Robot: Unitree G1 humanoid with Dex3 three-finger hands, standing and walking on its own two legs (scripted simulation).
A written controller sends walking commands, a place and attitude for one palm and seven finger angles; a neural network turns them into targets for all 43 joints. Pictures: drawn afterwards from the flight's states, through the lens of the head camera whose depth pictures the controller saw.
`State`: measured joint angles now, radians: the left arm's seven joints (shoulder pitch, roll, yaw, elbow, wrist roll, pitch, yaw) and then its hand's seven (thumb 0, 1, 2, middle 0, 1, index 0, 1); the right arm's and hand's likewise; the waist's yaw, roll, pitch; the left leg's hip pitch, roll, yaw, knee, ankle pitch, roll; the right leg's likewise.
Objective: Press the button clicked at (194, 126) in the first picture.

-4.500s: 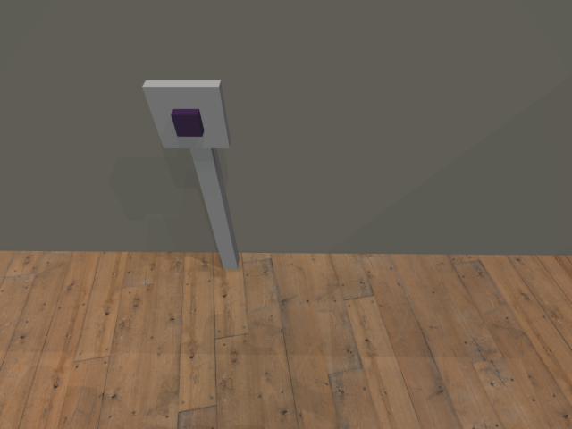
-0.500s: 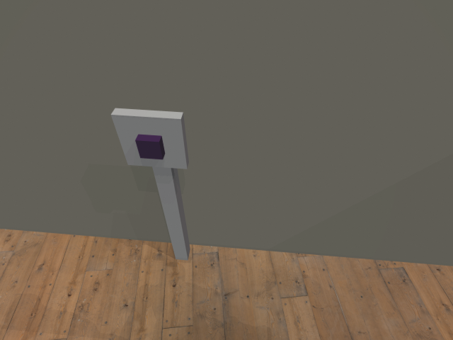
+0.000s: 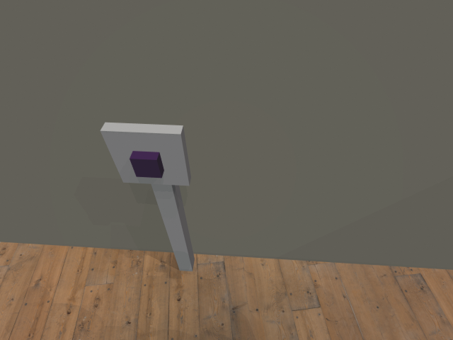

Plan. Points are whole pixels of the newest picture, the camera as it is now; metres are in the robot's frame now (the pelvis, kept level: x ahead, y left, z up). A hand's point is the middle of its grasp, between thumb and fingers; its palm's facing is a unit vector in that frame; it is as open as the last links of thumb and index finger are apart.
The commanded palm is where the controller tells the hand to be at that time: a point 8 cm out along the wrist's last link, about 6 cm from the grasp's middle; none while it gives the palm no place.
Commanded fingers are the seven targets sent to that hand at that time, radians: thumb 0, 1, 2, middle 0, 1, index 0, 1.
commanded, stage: come to a stop and stand still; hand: left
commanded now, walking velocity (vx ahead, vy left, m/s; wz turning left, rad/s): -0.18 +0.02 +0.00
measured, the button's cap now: (148, 163) +0.50 +0.22 +0.00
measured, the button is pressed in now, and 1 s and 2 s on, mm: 0 0 0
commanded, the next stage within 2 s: look again from close up in 1.52 s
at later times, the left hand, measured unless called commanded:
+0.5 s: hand out of the picture +0.04 +0.21 -0.16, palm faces -0.01 -0.97 -0.24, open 7.4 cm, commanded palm none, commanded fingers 0.00 0.90 0.90 -0.20 -0.30 -0.20 -0.30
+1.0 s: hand out of the picture -0.06 +0.17 -0.16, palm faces +0.01 -0.99 -0.15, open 7.4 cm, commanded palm none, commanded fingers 0.00 0.90 0.90 -0.20 -0.30 -0.20 -0.30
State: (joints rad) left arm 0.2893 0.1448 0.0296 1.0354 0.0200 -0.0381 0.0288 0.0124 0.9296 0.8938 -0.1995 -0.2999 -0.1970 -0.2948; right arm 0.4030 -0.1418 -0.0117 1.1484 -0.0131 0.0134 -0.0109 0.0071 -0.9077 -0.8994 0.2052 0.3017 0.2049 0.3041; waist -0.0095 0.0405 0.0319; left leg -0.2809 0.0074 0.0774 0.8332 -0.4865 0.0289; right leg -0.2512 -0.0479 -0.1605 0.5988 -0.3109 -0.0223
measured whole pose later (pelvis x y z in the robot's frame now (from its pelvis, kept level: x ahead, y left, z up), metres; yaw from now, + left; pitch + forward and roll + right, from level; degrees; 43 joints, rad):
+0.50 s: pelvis -0.01 +0.02 +0.01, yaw -3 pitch -1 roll +0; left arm 0.24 0.17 0.04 0.99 0.03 0.03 0.03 0.00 0.91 0.89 -0.20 -0.30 -0.19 -0.29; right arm 0.17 -0.17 -0.05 1.03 -0.02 0.02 -0.03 0.01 -0.91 -0.90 0.21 0.30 0.21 0.30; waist 0.00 0.02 0.06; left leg -0.32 0.05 0.12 0.55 -0.22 0.02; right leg -0.23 -0.01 -0.06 0.55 -0.28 -0.01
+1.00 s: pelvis -0.04 +0.01 +0.02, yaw -2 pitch -2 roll -1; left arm 0.36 0.12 0.01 1.11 0.01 0.01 0.03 0.00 0.91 0.89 -0.20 -0.30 -0.20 -0.29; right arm 0.35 -0.11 -0.01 1.15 -0.02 0.02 -0.02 0.01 -0.91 -0.90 0.20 0.30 0.20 0.30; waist -0.01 0.00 0.01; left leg -0.25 0.04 0.06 0.44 -0.16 0.00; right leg -0.20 0.00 -0.08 0.42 -0.20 -0.03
